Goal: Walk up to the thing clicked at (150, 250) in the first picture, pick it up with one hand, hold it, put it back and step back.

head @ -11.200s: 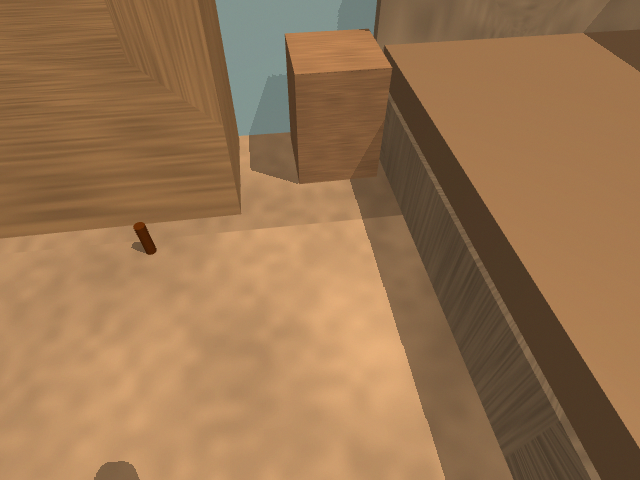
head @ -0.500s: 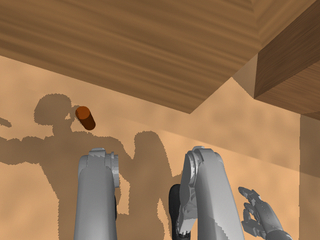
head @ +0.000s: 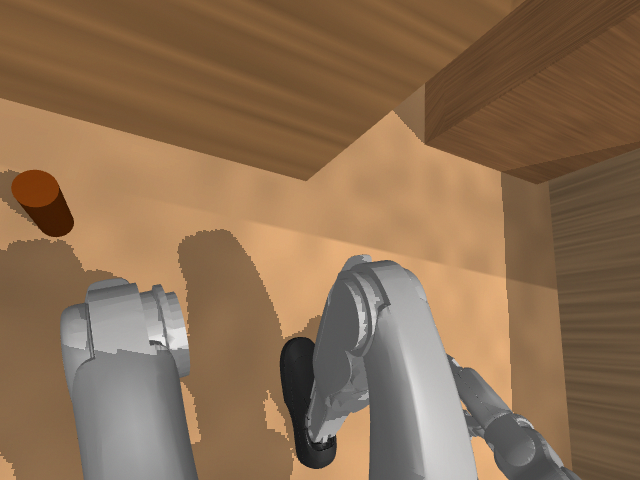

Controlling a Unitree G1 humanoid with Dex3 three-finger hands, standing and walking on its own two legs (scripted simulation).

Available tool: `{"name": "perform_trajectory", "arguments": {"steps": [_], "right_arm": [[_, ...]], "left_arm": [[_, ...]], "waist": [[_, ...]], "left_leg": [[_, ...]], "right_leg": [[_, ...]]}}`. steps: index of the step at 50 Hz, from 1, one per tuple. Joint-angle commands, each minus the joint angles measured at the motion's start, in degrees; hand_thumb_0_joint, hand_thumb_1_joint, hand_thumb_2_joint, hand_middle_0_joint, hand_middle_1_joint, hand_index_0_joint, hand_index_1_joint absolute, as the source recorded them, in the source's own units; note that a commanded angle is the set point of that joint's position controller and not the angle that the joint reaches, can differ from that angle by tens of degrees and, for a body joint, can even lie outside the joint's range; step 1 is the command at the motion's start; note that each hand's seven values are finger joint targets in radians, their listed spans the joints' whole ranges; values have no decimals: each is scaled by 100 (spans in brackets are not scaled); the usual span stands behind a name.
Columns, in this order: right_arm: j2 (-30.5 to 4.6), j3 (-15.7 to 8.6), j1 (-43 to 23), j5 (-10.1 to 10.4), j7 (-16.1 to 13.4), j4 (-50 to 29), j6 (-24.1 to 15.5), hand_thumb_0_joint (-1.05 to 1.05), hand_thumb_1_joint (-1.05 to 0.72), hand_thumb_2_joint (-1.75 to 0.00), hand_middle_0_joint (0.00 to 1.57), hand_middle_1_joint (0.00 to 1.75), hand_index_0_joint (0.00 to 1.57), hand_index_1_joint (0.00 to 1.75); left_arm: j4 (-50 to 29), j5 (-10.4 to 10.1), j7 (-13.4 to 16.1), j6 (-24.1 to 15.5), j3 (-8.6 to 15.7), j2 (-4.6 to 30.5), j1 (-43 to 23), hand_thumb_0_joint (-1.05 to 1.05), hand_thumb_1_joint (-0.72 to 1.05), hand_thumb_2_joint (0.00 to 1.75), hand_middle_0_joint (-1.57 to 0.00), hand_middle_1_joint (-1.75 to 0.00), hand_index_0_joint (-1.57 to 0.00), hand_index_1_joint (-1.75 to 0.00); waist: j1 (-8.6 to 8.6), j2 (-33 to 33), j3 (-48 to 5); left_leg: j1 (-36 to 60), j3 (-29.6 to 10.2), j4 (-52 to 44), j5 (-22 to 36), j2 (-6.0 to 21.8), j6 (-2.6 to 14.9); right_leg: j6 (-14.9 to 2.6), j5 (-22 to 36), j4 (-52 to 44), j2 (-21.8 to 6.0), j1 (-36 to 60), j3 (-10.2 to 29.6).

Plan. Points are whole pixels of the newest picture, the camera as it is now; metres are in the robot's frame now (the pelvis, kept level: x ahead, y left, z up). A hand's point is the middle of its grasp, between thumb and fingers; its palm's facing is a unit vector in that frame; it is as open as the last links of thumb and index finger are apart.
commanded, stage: close in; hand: left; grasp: from the side
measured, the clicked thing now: (47, 207) +0.44 +0.26 -0.23
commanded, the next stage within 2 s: rest palm in 0.68 s
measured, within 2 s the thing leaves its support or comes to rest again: leaves its support in 1.88 s
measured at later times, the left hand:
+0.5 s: hand (28, 225) +0.40 +0.27 -0.18, palm faces +0.14 -0.99 +0.03, open 17.4 cm
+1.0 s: hand (54, 223) +0.41 +0.25 -0.21, palm faces +0.19 -0.98 +0.01, open 14.7 cm
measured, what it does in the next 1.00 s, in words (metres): stands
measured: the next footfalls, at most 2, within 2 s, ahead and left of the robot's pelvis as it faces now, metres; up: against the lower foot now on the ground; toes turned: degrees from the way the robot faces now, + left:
none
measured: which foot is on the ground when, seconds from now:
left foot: down 0.00-1.00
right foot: down 0.00-1.00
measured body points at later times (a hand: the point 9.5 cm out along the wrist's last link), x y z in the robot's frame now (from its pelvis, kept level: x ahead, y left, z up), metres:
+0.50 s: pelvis -0.01 +0.01 -0.02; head +0.21 +0.18 +0.33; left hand +0.39 +0.32 -0.18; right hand +0.15 -0.25 -0.05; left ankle +0.08 +0.13 -0.27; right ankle +0.12 -0.12 -0.27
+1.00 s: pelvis -0.01 +0.01 -0.02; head +0.22 +0.19 +0.31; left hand +0.40 +0.30 -0.20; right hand +0.15 -0.23 -0.05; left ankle +0.08 +0.13 -0.27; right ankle +0.12 -0.12 -0.27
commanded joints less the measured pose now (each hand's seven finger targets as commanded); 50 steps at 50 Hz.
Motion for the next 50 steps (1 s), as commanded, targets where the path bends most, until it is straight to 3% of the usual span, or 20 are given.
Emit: {"name": "perform_trajectory", "arguments": {"steps": [1, 3, 7, 10, 13, 18, 21, 32, 33, 36, 38, 42, 44, 45, 46, 50], "right_arm": [[-1915, -447, 242, -170, -67, -174, 52, 0, -93, -91, 20, 30, 20, 30], [-1909, -300, 128, -250, -14, -201, 105, 0, -93, -91, 20, 30, 20, 30], [-2008, -124, -23, -425, 85, -255, 224, 0, -94, -91, 20, 30, 20, 30], [-2071, -37, -158, -490, 145, -311, 300, 0, -94, -91, 20, 30, 20, 30], [-2084, 24, -234, -570, 211, -336, 350, 0, -93, -91, 20, 30, 20, 30], [-2132, 74, -350, -687, 256, -381, 439, 0, -93, -90, 20, 30, 20, 30], [-2150, 124, -370, -707, 295, -401, 471, 0, -93, -90, 20, 30, 20, 30], [-2126, 391, -501, -878, 375, -541, 640, 0, -92, -90, 20, 30, 20, 30], [-2104, 405, -552, -894, 374, -552, 645, 0, -92, -90, 20, 30, 20, 30], [-2149, 409, -568, -934, 390, -544, 685, 0, -92, -90, 20, 30, 20, 30], [-2139, 430, -555, -957, 403, -530, 695, 0, -91, -90, 20, 30, 20, 30], [-2124, 442, -574, -974, 425, -514, 714, 0, -90, -91, 20, 30, 20, 30], [-2127, 489, -551, -995, 439, -509, 735, 0, -90, -90, 20, 30, 20, 30], [-2107, 492, -584, -994, 438, -531, 733, 0, -89, -90, 20, 30, 20, 30], [-2129, 492, -562, -1006, 442, -510, 752, 0, -89, -90, 20, 30, 20, 30], [-2110, 512, -602, -1025, 461, -519, 784, 0, -88, -90, 20, 30, 20, 30]], "left_arm": [[-595, -37, 343, -751, -303, 1259, -1151, 0, -55, 5, -7, -10, -5, -11], [-406, 3, 565, -951, -347, 1254, -1073, 0, -61, 0, -7, -8, -7, -8], [-292, 33, 1018, -1299, -200, 1293, -867, 0, -60, 1, -7, -9, -7, -8], [-228, 142, 1396, -1490, -233, 1261, -969, 0, -58, 1, -7, -8, -7, -7], [-198, 289, 1691, -1645, -429, 1110, -921, 0, -53, 2, -6, -7, -6, -6], [-103, 366, 1941, -1801, -993, 671, -1018, 0, -49, 0, -6, -5, -6, -4], [-47, 317, 2120, -1884, -1155, 501, -1068, 0, -50, 0, -6, -4, -6, -3], [245, 532, 2804, -2237, -1225, 593, -1100, 0, -41, 10, -6, -7, -5, -7], [246, 556, 2841, -2260, -1212, 645, -976, 0, -40, 10, -5, -6, -4, -6], [245, 621, 2971, -2337, -1337, 508, -1033, 0, -35, 10, -5, -6, -5, -6], [135, 653, 3074, -2362, -1345, 560, -1010, 0, -35, 13, -5, -6, -4, -6], [191, 684, 3236, -2377, -1486, 399, -1045, 0, -22, 22, -16, -13, -14, -14], [185, 716, 3333, -2414, -1507, 466, -1141, 0, -7, 31, -30, -26, -28, -27], [151, 720, 3373, -2419, -1501, 476, -1068, 0, -3, 35, -32, -29, -30, -30], [157, 757, 3405, -2434, -1535, 504, -1215, 0, 2, 38, -35, -32, -34, -32], [206, 825, 3541, -2452, -1528, 545, -1207, 0, 17, 48, -43, -40, -42, -41]], "waist": [[-350, 2947, -3580], [-361, 2787, -3371], [-332, 2825, -3376], [-414, 2910, -3042], [-483, 2930, -2824], [-769, 2832, -2627], [-834, 2602, -2452], [-841, 2577, -2206], [-768, 2559, -2284], [-889, 2675, -2189], [-844, 2743, -2292], [-951, 2661, -2203], [-1017, 2627, -2216], [-959, 2584, -2257], [-1043, 2682, -2210], [-1024, 2655, -2117]], "left_leg": [[2960, 365, -1740, 1081, 258, -73], [2677, 335, -1607, 946, 236, -44], [2738, 263, -1477, 1243, 248, -80], [2651, 189, -1559, 903, 254, -105], [2492, 163, -1566, 634, 254, -101], [2465, 43, -1515, 627, 250, -101], [2325, -42, -1491, 407, 238, -75], [2228, -177, -1484, 316, 239, -81], [2289, -153, -1445, 391, 252, -77], [2357, -248, -1497, 428, 264, -116], [2465, -244, -1480, 532, 275, -131], [2426, -269, -1433, 617, 277, -121], [2399, -295, -1404, 658, 268, -113], [2432, -279, -1378, 689, 277, -103], [2450, -314, -1415, 670, 284, -125], [2377, -328, -1439, 480, 292, -114]], "right_leg": [[-409, 964, -906, 194, 1406, -627], [-384, 930, -911, 221, 1566, -676], [-357, 1213, -828, 266, 1910, -759], [-353, 990, -833, 282, 1763, -873], [-341, 871, -852, 304, 1771, -943], [-315, 967, -816, 316, 1669, -1018], [-282, 843, -843, 332, 1621, -1072], [-256, 820, -838, 402, 1793, -1156], [-261, 885, -854, 417, 1812, -1134], [-261, 937, -780, 411, 1740, -1199], [-264, 1024, -786, 434, 1823, -1192], [-243, 1123, -800, 436, 1838, -1213], [-232, 1172, -814, 457, 1913, -1253], [-234, 1208, -834, 468, 1927, -1233], [-233, 1183, -807, 459, 1896, -1263], [-231, 1048, -839, 473, 1871, -1261]]}}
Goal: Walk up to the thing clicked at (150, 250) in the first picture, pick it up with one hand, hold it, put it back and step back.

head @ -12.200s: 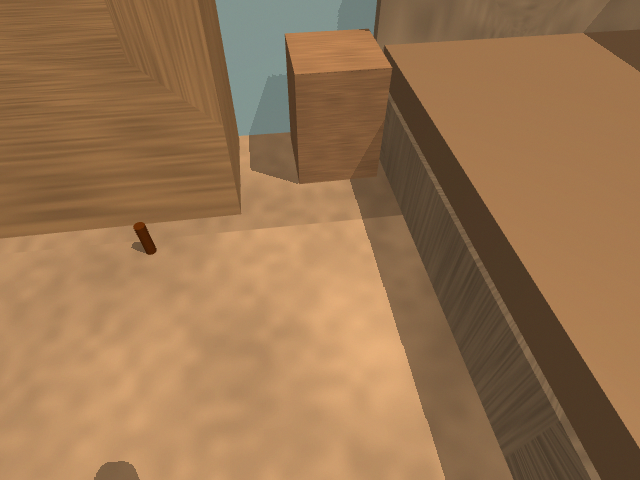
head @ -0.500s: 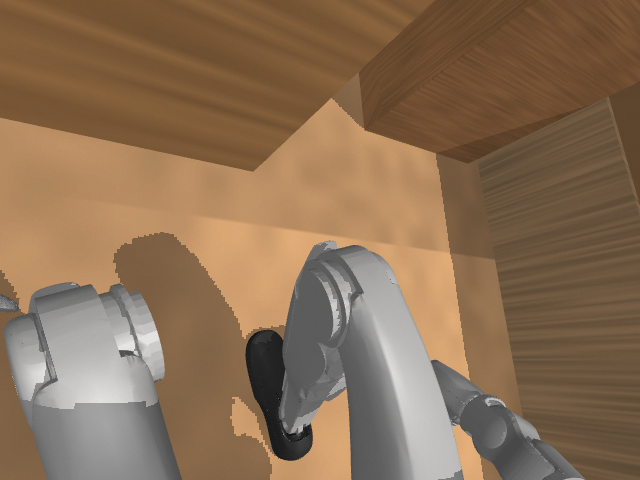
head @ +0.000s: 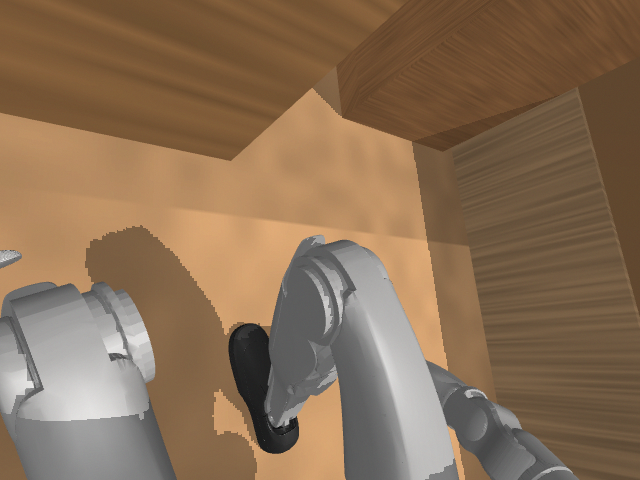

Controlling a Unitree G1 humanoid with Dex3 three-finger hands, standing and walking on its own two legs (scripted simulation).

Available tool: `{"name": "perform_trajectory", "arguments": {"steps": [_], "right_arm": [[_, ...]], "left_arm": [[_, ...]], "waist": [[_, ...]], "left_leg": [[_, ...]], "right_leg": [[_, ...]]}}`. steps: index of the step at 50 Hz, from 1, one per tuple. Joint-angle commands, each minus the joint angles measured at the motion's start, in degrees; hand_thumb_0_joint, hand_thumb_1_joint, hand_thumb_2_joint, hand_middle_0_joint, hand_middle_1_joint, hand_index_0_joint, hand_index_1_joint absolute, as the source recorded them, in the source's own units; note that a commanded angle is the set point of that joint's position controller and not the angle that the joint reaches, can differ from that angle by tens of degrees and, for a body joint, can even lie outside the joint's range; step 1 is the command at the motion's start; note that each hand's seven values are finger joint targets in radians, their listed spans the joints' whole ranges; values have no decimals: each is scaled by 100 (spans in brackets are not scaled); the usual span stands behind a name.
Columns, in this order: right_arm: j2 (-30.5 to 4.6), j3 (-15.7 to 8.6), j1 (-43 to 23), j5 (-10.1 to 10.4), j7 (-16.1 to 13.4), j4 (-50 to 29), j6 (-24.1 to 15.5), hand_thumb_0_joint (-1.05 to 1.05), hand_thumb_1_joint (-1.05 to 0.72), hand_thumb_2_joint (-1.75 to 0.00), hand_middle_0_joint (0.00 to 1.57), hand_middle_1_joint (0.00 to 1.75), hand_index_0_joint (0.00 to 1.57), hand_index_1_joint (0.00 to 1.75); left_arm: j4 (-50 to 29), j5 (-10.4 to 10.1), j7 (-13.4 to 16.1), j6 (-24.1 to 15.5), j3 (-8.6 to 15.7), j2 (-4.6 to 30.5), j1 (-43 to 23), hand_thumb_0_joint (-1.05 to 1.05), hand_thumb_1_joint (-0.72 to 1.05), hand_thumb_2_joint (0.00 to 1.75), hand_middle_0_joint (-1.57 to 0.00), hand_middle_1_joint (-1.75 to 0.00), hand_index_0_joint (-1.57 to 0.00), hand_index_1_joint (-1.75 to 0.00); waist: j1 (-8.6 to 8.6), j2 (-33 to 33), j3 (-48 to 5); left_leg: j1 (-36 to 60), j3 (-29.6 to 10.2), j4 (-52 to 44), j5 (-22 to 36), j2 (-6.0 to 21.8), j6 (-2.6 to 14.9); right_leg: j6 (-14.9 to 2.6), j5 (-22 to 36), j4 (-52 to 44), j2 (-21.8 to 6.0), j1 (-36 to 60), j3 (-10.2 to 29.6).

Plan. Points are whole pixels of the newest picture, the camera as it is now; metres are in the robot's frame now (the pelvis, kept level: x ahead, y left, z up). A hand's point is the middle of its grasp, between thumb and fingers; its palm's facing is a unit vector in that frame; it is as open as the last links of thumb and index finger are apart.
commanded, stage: close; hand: left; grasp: from the side
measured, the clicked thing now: out of the picture +0.43 +0.28 -0.21
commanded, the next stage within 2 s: settle in 0.46 s
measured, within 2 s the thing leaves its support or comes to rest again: leaves its support in 0.88 s
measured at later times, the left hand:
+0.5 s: hand out of the picture +0.42 +0.27 -0.19, palm faces +0.29 -0.96 -0.01, open 6.2 cm
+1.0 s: hand out of the picture +0.43 +0.28 -0.16, palm faces +0.29 -0.96 +0.00, open 5.3 cm
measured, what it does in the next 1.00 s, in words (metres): stands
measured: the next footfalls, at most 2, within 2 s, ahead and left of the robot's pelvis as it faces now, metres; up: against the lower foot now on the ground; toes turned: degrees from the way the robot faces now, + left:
none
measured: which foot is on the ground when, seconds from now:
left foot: down 0.00-1.00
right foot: down 0.00-1.00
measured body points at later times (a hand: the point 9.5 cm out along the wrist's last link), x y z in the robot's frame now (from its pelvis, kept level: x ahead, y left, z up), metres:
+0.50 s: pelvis +0.00 +0.00 +0.00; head +0.23 +0.20 +0.33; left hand +0.40 +0.32 -0.18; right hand +0.17 -0.24 -0.02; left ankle +0.08 +0.12 -0.25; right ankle +0.15 -0.13 -0.25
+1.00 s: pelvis +0.00 +0.00 +0.01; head +0.23 +0.20 +0.34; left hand +0.41 +0.33 -0.16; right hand +0.18 -0.24 -0.02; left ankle +0.08 +0.12 -0.25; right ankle +0.15 -0.13 -0.25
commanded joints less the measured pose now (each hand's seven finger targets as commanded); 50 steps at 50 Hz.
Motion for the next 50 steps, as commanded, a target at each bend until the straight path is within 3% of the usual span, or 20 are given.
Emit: {"name": "perform_trajectory", "arguments": {"steps": [1, 7, 10, 18, 19, 21, 23, 27, 30, 33, 38, 43, 44, 49, 50], "right_arm": [[-2115, -712, 87, -40, -105, -63, 107, 0, -88, -90, 20, 30, 20, 30], [-2115, -676, 111, -60, -107, -31, 155, 0, -88, -90, 20, 30, 20, 30], [-2087, -650, 84, -46, -118, -59, 158, 0, -87, -89, 20, 30, 20, 30], [-2144, -663, 55, -35, -129, -74, 186, 0, -87, -89, 20, 30, 20, 30], [-2129, -666, 49, -30, -136, -90, 194, 0, -87, -89, 20, 30, 20, 30], [-2119, -644, 74, -43, -135, -92, 216, 0, -87, -89, 20, 30, 20, 30], [-2115, -650, 68, -38, -139, -69, 200, 0, -87, -89, 20, 30, 20, 30], [-2115, -638, 103, -50, -145, -50, 219, 0, -88, -89, 20, 30, 20, 30], [-2120, -621, 78, -42, -146, -72, 217, 0, -90, -90, 20, 30, 20, 30], [-2139, -625, 115, -45, -153, -49, 245, 0, -89, -90, 20, 30, 20, 30], [-2129, -652, 163, -28, -149, -51, 269, 0, -90, -90, 20, 30, 20, 30], [-2099, -851, 280, 16, -136, -25, 306, 0, -90, -90, 20, 30, 20, 30], [-2088, -900, 290, 35, -128, -37, 305, 0, -90, -90, 20, 30, 20, 30], [-2024, -1152, 555, 187, -116, 41, 337, 0, -89, -90, 20, 30, 20, 30], [-2007, -1221, 538, 253, -110, 28, 342, 0, -89, -90, 20, 30, 20, 30]], "left_arm": [[-680, 43, 181, -454, 13, 873, -1237, 0, 21, 50, -45, -42, -43, -42], [-608, 98, 250, -448, 14, 929, -1117, 0, 42, 63, -62, -57, -60, -57], [-563, 81, 307, -392, 39, 977, -1144, 0, 51, 72, -70, -66, -68, -66], [-600, 92, 352, -377, 86, 1042, -1287, 0, 75, 93, -93, -89, -91, -89], [-596, 84, 352, -367, 148, 1085, -1186, 0, 71, 97, -98, -95, -97, -96], [-559, 83, 335, -377, 91, 1057, -1298, 0, 68, 105, -106, -105, -105, -105], [-549, 79, 350, -363, 81, 1028, -1294, 0, 76, 110, -111, -110, -110, -110], [-506, 77, 338, -346, 52, 1023, -1328, 0, 74, 120, -122, -122, -121, -123], [-507, 57, 316, -351, 50, 1045, -1385, 0, 78, 126, -126, -129, -124, -130], [-545, 96, 298, -337, 90, 1138, -1268, 0, 82, 131, -129, -133, -128, -135], [-927, 35, 322, -309, 194, 1198, -1424, 0, 73, 133, -135, -140, -134, -142], [-1730, 112, 307, -175, 230, 1268, -1429, 0, 70, 134, -138, -142, -137, -144], [-1812, 112, 283, -121, 127, 1119, -1475, 0, 69, 136, -139, -143, -137, -145], [-2420, 58, 198, 254, -31, 853, -1402, 0, 68, 134, -141, -144, -139, -146], [-2505, 54, 165, 326, -147, 766, -1439, 0, 68, 135, -140, -143, -139, -145]], "waist": [[-748, 3145, -3015], [-749, 3291, -3140], [-730, 3117, -3037], [-811, 3232, -2986], [-743, 3182, -3039], [-835, 3177, -2994], [-813, 3133, -2983], [-845, 3173, -3046], [-873, 3102, -3027], [-779, 3292, -3032], [-766, 3467, -3234], [-609, 3878, -3553], [-660, 3882, -3567], [-528, 3948, -3929], [-504, 3895, -3864]], "left_leg": [[2047, 514, -2069, 395, 353, -135], [2265, 466, -2060, 746, 385, -184], [2023, 534, -2001, 569, 365, -119], [2156, 408, -2115, 570, 419, -159], [2193, 424, -2107, 615, 435, -158], [2114, 444, -2079, 535, 419, -138], [2111, 444, -2070, 537, 425, -131], [2198, 423, -2061, 596, 432, -138], [2129, 433, -2034, 602, 420, -120], [2210, 428, -2087, 709, 431, -155], [2323, 453, -2086, 845, 435, -167], [2627, 519, -2215, 963, 453, -221], [2640, 541, -2219, 958, 442, -220], [2694, 664, -2294, 1097, 403, -213], [2564, 681, -2348, 896, 383, -198]], "right_leg": [[-426, 694, -889, 219, 1315, -686], [-432, 968, -823, 247, 1429, -711], [-430, 856, -933, 265, 1445, -684], [-432, 853, -869, 249, 1346, -732], [-434, 880, -884, 257, 1369, -716], [-429, 832, -929, 261, 1397, -718], [-428, 835, -928, 258, 1364, -703], [-421, 902, -940, 274, 1409, -702], [-417, 915, -962, 271, 1419, -727], [-435, 969, -913, 258, 1447, -722], [-440, 1061, -902, 250, 1539, -705], [-483, 1103, -858, 210, 1434, -608], [-484, 1106, -870, 200, 1391, -596], [-516, 1211, -926, 166, 1390, -483], [-534, 1070, -947, 152, 1239, -464]]}}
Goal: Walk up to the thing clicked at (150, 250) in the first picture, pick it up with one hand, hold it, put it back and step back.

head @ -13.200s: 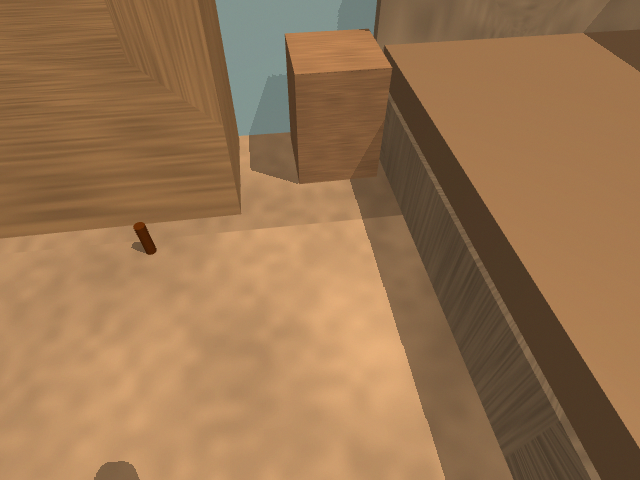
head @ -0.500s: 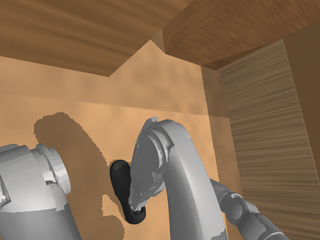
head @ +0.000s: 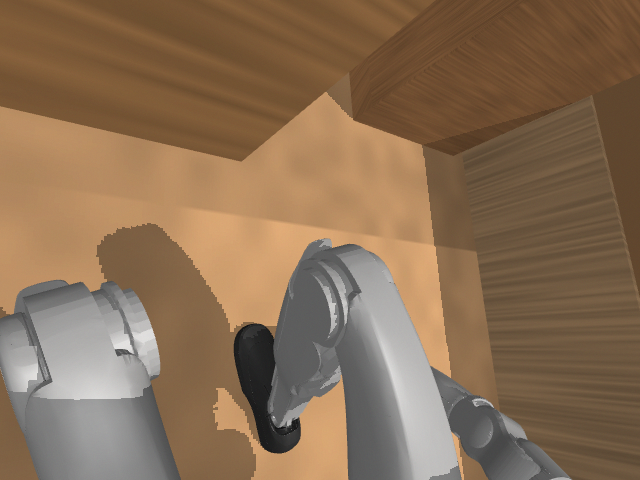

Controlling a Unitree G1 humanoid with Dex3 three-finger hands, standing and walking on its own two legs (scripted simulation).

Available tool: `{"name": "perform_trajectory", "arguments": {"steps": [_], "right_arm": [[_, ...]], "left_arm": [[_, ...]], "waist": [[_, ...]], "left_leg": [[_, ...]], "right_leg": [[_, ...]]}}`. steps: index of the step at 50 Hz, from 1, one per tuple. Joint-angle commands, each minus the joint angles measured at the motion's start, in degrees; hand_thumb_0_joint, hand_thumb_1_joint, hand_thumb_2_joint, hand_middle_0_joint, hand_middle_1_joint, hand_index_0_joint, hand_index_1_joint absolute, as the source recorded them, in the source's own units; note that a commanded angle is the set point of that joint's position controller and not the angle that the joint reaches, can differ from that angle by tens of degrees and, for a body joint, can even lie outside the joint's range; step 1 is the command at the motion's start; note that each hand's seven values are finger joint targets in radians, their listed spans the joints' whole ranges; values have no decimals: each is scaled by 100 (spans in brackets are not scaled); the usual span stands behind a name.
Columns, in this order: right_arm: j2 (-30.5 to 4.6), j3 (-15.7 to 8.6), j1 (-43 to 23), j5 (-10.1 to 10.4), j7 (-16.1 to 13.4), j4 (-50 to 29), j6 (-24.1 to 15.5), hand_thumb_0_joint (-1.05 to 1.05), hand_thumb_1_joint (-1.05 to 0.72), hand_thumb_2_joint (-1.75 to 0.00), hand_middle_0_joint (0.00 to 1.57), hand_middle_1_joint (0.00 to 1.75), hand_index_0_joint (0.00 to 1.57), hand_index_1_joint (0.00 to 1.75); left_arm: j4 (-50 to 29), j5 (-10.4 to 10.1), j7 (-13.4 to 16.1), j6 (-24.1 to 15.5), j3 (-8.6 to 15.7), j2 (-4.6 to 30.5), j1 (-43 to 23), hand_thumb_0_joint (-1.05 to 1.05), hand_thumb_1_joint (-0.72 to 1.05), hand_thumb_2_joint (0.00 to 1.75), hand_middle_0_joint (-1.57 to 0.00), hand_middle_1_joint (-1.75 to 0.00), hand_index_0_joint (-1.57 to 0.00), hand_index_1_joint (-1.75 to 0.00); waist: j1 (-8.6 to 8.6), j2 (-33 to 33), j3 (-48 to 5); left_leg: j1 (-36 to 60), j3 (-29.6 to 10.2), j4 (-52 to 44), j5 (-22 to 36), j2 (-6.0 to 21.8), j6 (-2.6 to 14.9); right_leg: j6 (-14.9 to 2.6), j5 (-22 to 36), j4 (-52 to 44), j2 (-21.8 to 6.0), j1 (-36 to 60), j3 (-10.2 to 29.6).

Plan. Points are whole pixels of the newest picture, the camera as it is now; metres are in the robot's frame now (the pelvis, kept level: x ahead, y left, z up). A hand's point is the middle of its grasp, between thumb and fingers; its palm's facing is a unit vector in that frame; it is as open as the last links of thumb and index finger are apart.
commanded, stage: settle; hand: left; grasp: from the side
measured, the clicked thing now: out of the picture +0.42 +0.30 -0.19
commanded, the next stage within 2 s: lift in 1.48 s
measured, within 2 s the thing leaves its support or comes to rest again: neither
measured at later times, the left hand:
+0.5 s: hand out of the picture +0.41 +0.31 -0.05, palm faces +0.27 -0.96 -0.06, open 5.3 cm
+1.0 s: hand out of the picture +0.42 +0.29 +0.01, palm faces +0.27 -0.96 -0.06, open 5.3 cm
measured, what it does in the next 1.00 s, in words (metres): rises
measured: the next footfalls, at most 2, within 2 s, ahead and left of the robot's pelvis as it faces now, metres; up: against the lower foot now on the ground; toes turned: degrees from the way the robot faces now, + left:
none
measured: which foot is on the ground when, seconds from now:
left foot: down 0.00-1.00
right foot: down 0.00-1.00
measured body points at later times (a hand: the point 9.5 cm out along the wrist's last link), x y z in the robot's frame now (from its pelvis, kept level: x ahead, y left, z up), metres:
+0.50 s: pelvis +0.01 -0.01 +0.03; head +0.20 +0.15 +0.41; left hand +0.39 +0.36 -0.05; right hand +0.21 -0.24 -0.05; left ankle +0.08 +0.12 -0.26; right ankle +0.15 -0.13 -0.26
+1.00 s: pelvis +0.02 -0.02 +0.06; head +0.22 +0.09 +0.45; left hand +0.40 +0.34 +0.02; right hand +0.22 -0.25 -0.05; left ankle +0.08 +0.12 -0.26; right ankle +0.15 -0.13 -0.26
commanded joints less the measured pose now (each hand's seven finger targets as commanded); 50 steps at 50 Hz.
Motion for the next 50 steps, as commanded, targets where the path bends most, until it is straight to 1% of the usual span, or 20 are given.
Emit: {"name": "perform_trajectory", "arguments": {"steps": [1, 8, 11, 16, 18, 19, 21, 22, 23, 24, 25, 26, 28, 29, 30, 35, 38, 40, 42, 50], "right_arm": [[-2061, -986, 416, 127, -104, 7, 106, 0, -89, -90, 20, 30, 20, 30], [-1896, -1423, 650, 471, -85, -9, 84, 0, -88, -89, 20, 30, 20, 30], [-1787, -1592, 798, 649, -101, -33, 90, 0, -88, -89, 20, 30, 20, 30], [-1537, -1867, 1143, 851, -133, -7, 120, 0, -87, -89, 20, 30, 20, 30], [-1493, -1939, 1124, 945, -156, -23, 128, 0, -87, -89, 20, 30, 20, 30], [-1501, -2033, 1199, 976, -168, -3, 127, 0, -88, -89, 20, 30, 20, 30], [-1415, -2121, 1259, 1054, -205, -53, 155, 0, -87, -89, 20, 30, 20, 30], [-1432, -2198, 1293, 1077, -216, -45, 151, 0, -87, -89, 20, 30, 20, 30], [-1317, -2158, 1305, 1126, -216, -78, 149, 0, -88, -89, 20, 30, 20, 30], [-1337, -2247, 1365, 1158, -246, -40, 144, 0, -87, -89, 20, 30, 20, 30], [-1319, -2263, 1386, 1199, -271, -55, 156, 0, -88, -89, 20, 30, 20, 30], [-1246, -2280, 1391, 1224, -270, -88, 152, 0, -88, -89, 20, 30, 20, 30], [-1244, -2363, 1524, 1282, -315, 22, 160, 0, -88, -89, 20, 30, 20, 30], [-1185, -2355, 1519, 1292, -331, 6, 152, 0, -88, -89, 20, 30, 20, 30], [-1181, -2400, 1575, 1322, -346, 12, 154, 0, -88, -89, 20, 30, 20, 30], [-1056, -2503, 1605, 1412, -396, 3, 132, 0, -88, -90, 20, 30, 20, 30], [-1028, -2564, 1683, 1458, -423, -6, 104, 0, -88, -89, 20, 30, 20, 30], [-1006, -2616, 1699, 1485, -448, -7, 99, 0, -89, -90, 20, 30, 20, 30], [-978, -2647, 1727, 1501, -458, -38, 79, 0, -89, -90, 20, 30, 20, 30], [-931, -2789, 1891, 1553, -505, 19, 21, 0, -89, -90, 20, 30, 20, 30]], "left_arm": [[-1479, -95, -43, -191, -108, 735, -1336, 0, 67, 136, -140, -144, -139, -146], [-2283, -203, -242, 385, -397, 207, -1260, 0, 66, 132, -139, -142, -138, -143], [-2653, -238, -314, 635, -387, 127, -1437, 0, 62, 130, -138, -141, -137, -143], [-3176, -285, -385, 1041, -388, -113, -1313, 0, 64, 128, -134, -136, -133, -138], [-2911, -269, -450, 1229, -541, -384, -1203, 0, 62, 127, -135, -136, -133, -138], [-3289, -275, -432, 1257, -394, -229, -1351, 0, 62, 127, -135, -136, -133, -138], [-3169, -278, -469, 1418, -418, -391, -1045, 0, 61, 127, -133, -136, -132, -138], [-3627, -297, -502, 1423, -519, -409, -1473, 0, 60, 127, -133, -135, -132, -137], [-3340, -327, -539, 1508, -618, -635, -1191, 0, 60, 126, -134, -137, -132, -138], [-3646, -350, -539, 1531, -372, -367, -1330, 0, 61, 126, -134, -136, -133, -138], [-3464, -360, -542, 1596, -251, -322, -1150, 0, 58, 126, -134, -136, -132, -138], [-3633, -367, -593, 1619, -486, -492, -1307, 0, 59, 125, -133, -135, -132, -137], [-3603, -428, -647, 1697, -342, -514, -1288, 0, 61, 126, -133, -136, -132, -138], [-3734, -413, -658, 1718, -442, -558, -1392, 0, 61, 125, -133, -135, -131, -137], [-3841, -442, -671, 1723, -255, -447, -1398, 0, 61, 124, -133, -135, -131, -136], [-3657, -488, -814, 1857, -298, -672, -1351, 0, 57, 127, -134, -137, -133, -139], [-3662, -509, -927, 1919, -209, -630, -1355, 0, 56, 125, -134, -136, -133, -138], [-3518, -505, -950, 1994, -50, -591, -1102, 0, 58, 127, -134, -137, -132, -139], [-3762, -531, -984, 2016, -145, -708, -1336, 0, 58, 126, -133, -136, -132, -138], [-3877, -501, -1032, 2116, 17, -698, -1518, 0, 52, 128, -136, -138, -135, -140]], "waist": [[-550, 3773, -3807], [-259, 3683, -3987], [-157, 3658, -4135], [94, 3456, -4682], [80, 3454, -4495], [171, 3551, -4677], [229, 3299, -4886], [204, 3432, -4926], [216, 3370, -4967], [321, 3321, -5140], [358, 3270, -5160], [298, 3287, -5288], [342, 3280, -5350], [319, 3237, -5394], [395, 3227, -5561], [411, 2921, -5574], [436, 2791, -5731], [576, 2717, -5800], [540, 2692, -5976], [643, 2816, -6111]], "left_leg": [[2610, 680, -2176, 1007, 324, -179], [2378, 816, -2500, 482, 244, -110], [2350, 834, -2652, 323, 223, -83], [2265, 1100, -2643, 577, 129, -11], [2237, 1093, -2783, 416, 122, -14], [2331, 1126, -2801, 452, 118, -18], [2355, 1190, -2832, 537, 99, 12], [2348, 1221, -2893, 429, 89, 16], [2316, 1263, -2946, 421, 66, 26], [2346, 1322, -2924, 444, 61, 45], [2349, 1327, -2949, 462, 60, 52], [2319, 1380, -2946, 477, 46, 62], [2463, 1426, -2960, 697, 33, 54], [2369, 1445, -2946, 734, 35, 65], [2448, 1476, -2973, 823, 20, 67], [2241, 1622, -3044, 690, -8, 127], [2197, 1684, -3068, 781, -24, 145], [2299, 1731, -3112, 889, -19, 147], [2306, 1755, -3119, 964, -27, 159], [2666, 1789, -3352, 1114, -18, 122]], "right_leg": [[-499, 1175, -846, 179, 1398, -441], [-545, 752, -935, 94, 1010, -266], [-568, 597, -952, 43, 767, -175], [-599, 701, -1116, 28, 988, 35], [-620, 561, -1116, -19, 687, 64], [-634, 569, -1105, -24, 710, 105], [-625, 569, -1202, -39, 787, 154], [-641, 494, -1236, -56, 730, 191], [-631, 474, -1263, -64, 831, 208], [-632, 473, -1323, -60, 903, 256], [-631, 470, -1332, -80, 851, 273], [-638, 466, -1334, -76, 917, 304], [-638, 644, -1380, -106, 946, 364], [-636, 659, -1380, -103, 1003, 384], [-642, 714, -1389, -124, 1049, 417], [-617, 559, -1590, -141, 1242, 526], [-606, 608, -1656, -164, 1399, 587], [-600, 654, -1717, -172, 1490, 632], [-595, 736, -1740, -188, 1608, 670], [-634, 752, -1837, -225, 1552, 737]]}}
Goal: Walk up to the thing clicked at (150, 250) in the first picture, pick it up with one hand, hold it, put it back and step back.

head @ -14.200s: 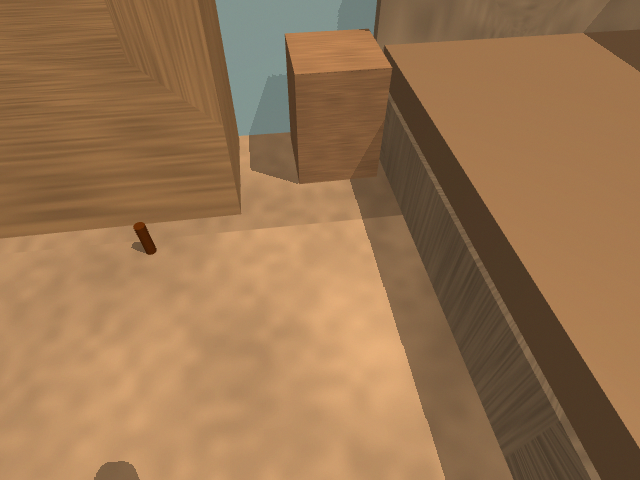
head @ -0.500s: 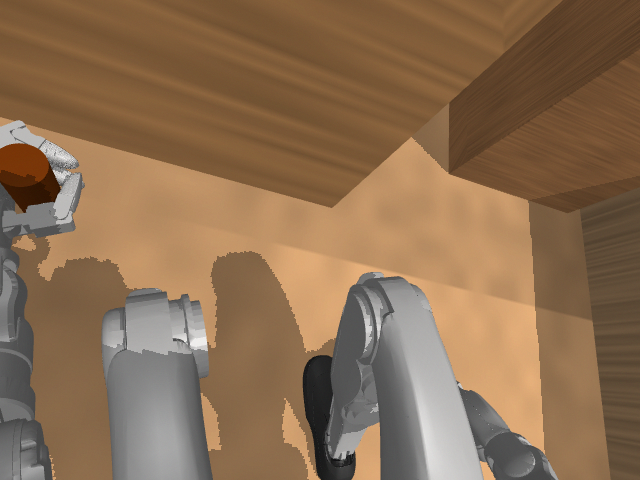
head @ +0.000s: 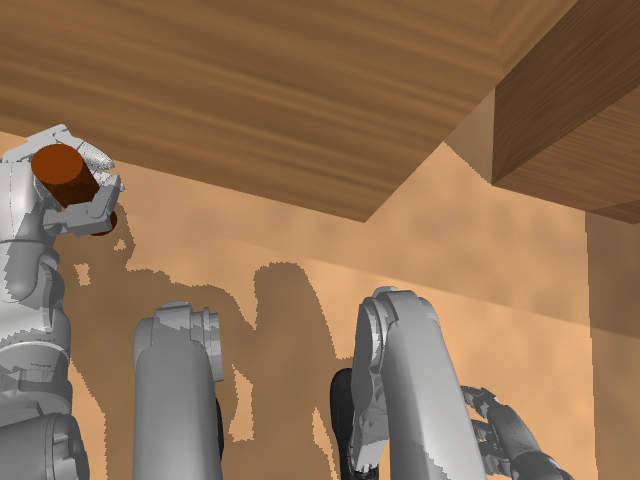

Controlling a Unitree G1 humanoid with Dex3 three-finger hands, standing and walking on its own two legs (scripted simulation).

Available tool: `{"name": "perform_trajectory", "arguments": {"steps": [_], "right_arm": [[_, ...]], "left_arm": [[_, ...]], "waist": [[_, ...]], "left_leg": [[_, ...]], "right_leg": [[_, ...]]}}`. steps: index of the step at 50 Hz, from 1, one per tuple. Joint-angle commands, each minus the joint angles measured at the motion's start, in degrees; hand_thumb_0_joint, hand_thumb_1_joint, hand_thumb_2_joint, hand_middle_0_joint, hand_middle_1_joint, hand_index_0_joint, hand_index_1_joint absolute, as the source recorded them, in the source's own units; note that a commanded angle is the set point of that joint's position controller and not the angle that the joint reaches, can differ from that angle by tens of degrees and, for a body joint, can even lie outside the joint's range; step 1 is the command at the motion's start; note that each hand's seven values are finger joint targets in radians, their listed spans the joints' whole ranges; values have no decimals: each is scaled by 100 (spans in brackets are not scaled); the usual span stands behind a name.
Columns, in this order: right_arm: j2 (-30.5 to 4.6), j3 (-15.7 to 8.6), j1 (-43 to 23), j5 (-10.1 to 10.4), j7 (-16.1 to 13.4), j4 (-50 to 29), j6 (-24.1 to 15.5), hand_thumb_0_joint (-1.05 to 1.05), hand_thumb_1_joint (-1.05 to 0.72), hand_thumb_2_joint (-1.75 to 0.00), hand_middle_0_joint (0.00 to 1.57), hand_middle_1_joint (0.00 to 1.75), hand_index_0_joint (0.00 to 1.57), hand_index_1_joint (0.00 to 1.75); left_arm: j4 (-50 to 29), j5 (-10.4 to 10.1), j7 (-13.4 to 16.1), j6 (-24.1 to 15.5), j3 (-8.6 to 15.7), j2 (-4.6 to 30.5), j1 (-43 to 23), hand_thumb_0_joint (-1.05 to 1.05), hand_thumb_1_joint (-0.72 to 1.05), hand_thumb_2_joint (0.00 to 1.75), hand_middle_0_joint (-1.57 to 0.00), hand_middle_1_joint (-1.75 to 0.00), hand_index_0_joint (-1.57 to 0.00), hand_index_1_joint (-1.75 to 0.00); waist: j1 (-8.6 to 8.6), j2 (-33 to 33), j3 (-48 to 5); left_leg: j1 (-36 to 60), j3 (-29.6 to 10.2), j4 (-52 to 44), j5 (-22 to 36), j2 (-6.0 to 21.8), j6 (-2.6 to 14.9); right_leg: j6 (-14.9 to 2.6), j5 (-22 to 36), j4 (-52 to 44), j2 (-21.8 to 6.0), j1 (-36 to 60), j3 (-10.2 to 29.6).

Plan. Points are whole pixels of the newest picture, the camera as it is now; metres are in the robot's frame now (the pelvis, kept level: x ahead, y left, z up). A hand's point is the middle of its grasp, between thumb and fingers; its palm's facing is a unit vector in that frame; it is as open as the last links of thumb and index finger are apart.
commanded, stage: settle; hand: left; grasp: from the side
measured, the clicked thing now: (81, 196) +0.44 +0.26 -0.06
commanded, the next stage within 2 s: lift in 0.48 s
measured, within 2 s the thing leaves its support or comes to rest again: neither
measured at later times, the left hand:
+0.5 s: hand (86, 179) +0.44 +0.24 -0.02, palm faces +0.12 -0.99 -0.04, open 5.3 cm
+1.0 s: hand (60, 167) +0.42 +0.24 +0.04, palm faces +0.10 -0.99 -0.04, open 5.3 cm
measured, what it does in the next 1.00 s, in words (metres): rises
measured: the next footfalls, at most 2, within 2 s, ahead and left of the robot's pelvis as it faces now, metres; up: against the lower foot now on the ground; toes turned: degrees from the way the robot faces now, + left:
none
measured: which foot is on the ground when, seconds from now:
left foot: down 0.00-1.00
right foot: down 0.00-1.00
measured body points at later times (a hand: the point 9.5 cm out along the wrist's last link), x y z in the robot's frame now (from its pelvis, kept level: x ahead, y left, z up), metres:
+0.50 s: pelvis +0.00 +0.00 +0.02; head +0.20 +0.06 +0.42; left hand +0.43 +0.29 -0.01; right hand +0.15 -0.26 -0.09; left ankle +0.08 +0.13 -0.32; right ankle +0.10 -0.12 -0.32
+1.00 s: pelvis +0.00 +0.00 +0.06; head +0.19 +0.05 +0.46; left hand +0.41 +0.30 +0.04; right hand +0.15 -0.26 -0.06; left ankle +0.08 +0.13 -0.32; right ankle +0.10 -0.12 -0.31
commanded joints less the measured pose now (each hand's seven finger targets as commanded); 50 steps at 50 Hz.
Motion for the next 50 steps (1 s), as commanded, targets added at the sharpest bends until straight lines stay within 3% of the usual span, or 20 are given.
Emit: {"name": "perform_trajectory", "arguments": {"steps": [1, 4, 5, 8, 9, 21, 22, 29, 30, 32, 33, 34, 38, 42, 43, 44, 45, 47, 49, 50], "right_arm": [[-1259, -542, 629, 14, -108, -338, -119, 0, -89, -90, 20, 30, 20, 30], [-1244, -566, 717, 2, -120, -297, -144, 0, -89, -90, 20, 30, 20, 30], [-1251, -580, 663, 7, -138, -264, -151, 0, -89, -90, 20, 30, 20, 30], [-1214, -580, 723, 6, -137, -299, -169, 0, -89, -90, 20, 30, 20, 30], [-1215, -617, 731, 7, -147, -282, -186, 0, -89, -90, 20, 30, 20, 30], [-1148, -665, 755, 21, -163, -292, -251, 0, -88, -90, 20, 30, 20, 30], [-1143, -663, 818, 23, -164, -246, -261, 0, -88, -90, 20, 30, 20, 30], [-1145, -670, 870, 37, -162, -216, -274, 0, -88, -90, 20, 30, 20, 30], [-1144, -684, 910, 30, -166, -185, -271, 0, -93, -90, 20, 30, 20, 30], [-1102, -664, 919, 33, -161, -210, -262, 0, -92, -90, 20, 30, 20, 30], [-1127, -706, 951, 34, -168, -205, -260, 0, -92, -90, 20, 30, 20, 30], [-1120, -723, 947, 40, -168, -204, -259, 0, -92, -90, 20, 30, 20, 30], [-1095, -778, 993, 122, -197, -173, -280, 0, -91, -90, 20, 30, 20, 30], [-1099, -850, 983, 208, -247, -273, -304, 0, -91, -90, 20, 30, 20, 30], [-1071, -853, 923, 223, -248, -349, -316, 0, -91, -90, 20, 30, 20, 30], [-1064, -866, 958, 251, -262, -343, -323, 0, -91, -90, 20, 30, 20, 30], [-1065, -875, 955, 275, -280, -332, -328, 0, -91, -90, 20, 30, 20, 30], [-1051, -892, 934, 314, -301, -365, -347, 0, -91, -90, 20, 30, 20, 30], [-1032, -916, 919, 353, -334, -418, -377, 0, -90, -90, 20, 30, 20, 30], [-1005, -915, 941, 368, -354, -439, -373, 0, -90, -90, 20, 30, 20, 30]], "left_arm": [[-1168, -152, 19, -424, 301, 1116, -1545, 0, 51, 128, -137, -139, -136, -141], [-1289, -128, 6, -444, 251, 1049, -1833, 0, 54, 129, -137, -139, -136, -141], [-1255, -114, 9, -452, 352, 1192, -1770, 0, 52, 129, -137, -139, -136, -141], [-1096, -125, -38, -426, 225, 981, -1733, 0, 53, 131, -138, -140, -136, -142], [-1266, -123, -17, -441, 333, 1140, -1901, 0, 54, 129, -138, -139, -136, -141], [-857, -33, 3, -428, 217, 953, -1939, 0, 55, 133, -138, -140, -136, -142], [-1124, -59, 30, -463, 312, 1067, -2221, 0, 55, 133, -138, -140, -137, -143], [-768, -35, 38, -436, 298, 929, -2036, 0, 57, 134, -137, -139, -135, -141], [-910, -10, 50, -442, 335, 1028, -2182, 0, 59, 126, -141, -143, -143, -141], [-822, -5, 28, -439, 208, 845, -1983, 0, 48, 122, -135, -140, -136, -139], [-1118, -22, 35, -460, 369, 1075, -2174, 0, 50, 121, -134, -138, -135, -137], [-1174, -12, -2, -439, 348, 1082, -2091, 0, 48, 120, -133, -137, -134, -136], [-1138, -87, -117, -321, 227, 910, -2008, 0, 49, 121, -132, -136, -133, -135], [-1411, -182, -174, -226, 317, 942, -1791, 0, 52, 119, -130, -134, -131, -133], [-1309, -178, -183, -173, 178, 794, -1651, 0, 52, 119, -130, -135, -132, -133], [-1752, -242, -165, -180, 294, 917, -1956, 0, 52, 120, -130, -135, -132, -133], [-1723, -260, -156, -141, 306, 888, -1830, 0, 53, 120, -130, -135, -132, -133], [-1777, -281, -187, -43, 89, 651, -1621, 0, 54, 119, -129, -133, -131, -132], [-1869, -308, -189, 61, 118, 668, -1364, 0, 56, 119, -129, -134, -131, -132], [-2227, -330, -173, 60, 146, 798, -1637, 0, 53, 119, -130, -134, -132, -133]], "waist": [[47, 1340, -3882], [-89, 1250, -3848], [31, 1294, -3860], [-59, 1239, -3891], [16, 1180, -3979], [2, 1106, -3852], [14, 1154, -3930], [15, 1221, -3971], [22, 1281, -3993], [0, 1225, -3993], [90, 1202, -4208], [119, 1341, -4287], [79, 1270, -4221], [202, 1183, -4284], [162, 1097, -4220], [184, 1121, -4316], [214, 1144, -4282], [175, 1156, -4174], [203, 1037, -4225], [208, 968, -4333]], "left_leg": [[2649, 427, -1800, 937, -49, 204], [2625, 442, -1786, 936, -52, 222], [2686, 455, -1829, 893, -49, 221], [2673, 483, -1837, 943, -60, 227], [2650, 506, -1833, 871, -65, 246], [2729, 565, -2045, 658, -90, 264], [2778, 563, -2071, 663, -93, 253], [3064, 499, -2196, 876, -96, 214], [3087, 514, -2188, 891, -93, 208], [3056, 544, -2212, 964, -102, 212], [3076, 579, -2195, 988, -114, 226], [3216, 577, -2260, 1074, -111, 212], [3313, 581, -2371, 1083, -105, 212], [3444, 555, -2639, 780, -112, 228], [3346, 575, -2671, 657, -118, 245], [3390, 593, -2693, 653, -131, 252], [3505, 541, -2809, 668, -118, 229], [3632, 497, -2946, 611, -111, 226], [3695, 539, -2992, 739, -105, 241], [3660, 589, -2995, 734, -113, 265]], "right_leg": [[-333, 1084, -1311, 228, 2013, -233], [-313, 1138, -1405, 208, 2064, -204], [-328, 1070, -1401, 208, 1999, -185], [-310, 1126, -1461, 191, 2159, -168], [-309, 1063, -1491, 206, 2155, -140], [-319, 822, -1691, 195, 2108, -86], [-328, 826, -1689, 190, 2143, -84], [-352, 975, -1639, 160, 2002, -108], [-352, 985, -1651, 161, 2014, -96], [-342, 1044, -1705, 151, 2175, -81], [-340, 1075, -1742, 158, 2293, -47], [-347, 1119, -1712, 142, 2308, -45], [-361, 1114, -1812, 138, 2265, -19], [-359, 873, -2037, 115, 2393, 10], [-350, 763, -2127, 127, 2431, 28], [-354, 769, -2198, 118, 2483, 53], [-359, 775, -2206, 108, 2467, 46], [-364, 750, -2303, 105, 2423, 44], [-349, 853, -2471, 106, 2641, 92], [-340, 850, -2584, 105, 2841, 133]]}}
